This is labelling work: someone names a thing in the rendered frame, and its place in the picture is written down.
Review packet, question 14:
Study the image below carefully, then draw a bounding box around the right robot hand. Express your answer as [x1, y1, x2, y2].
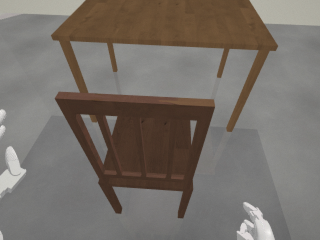
[236, 202, 275, 240]

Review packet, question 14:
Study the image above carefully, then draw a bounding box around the table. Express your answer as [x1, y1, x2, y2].
[51, 0, 278, 132]

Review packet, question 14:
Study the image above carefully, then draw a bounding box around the chair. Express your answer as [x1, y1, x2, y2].
[54, 91, 215, 219]

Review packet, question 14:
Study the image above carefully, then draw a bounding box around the left robot hand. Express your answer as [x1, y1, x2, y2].
[0, 109, 26, 201]

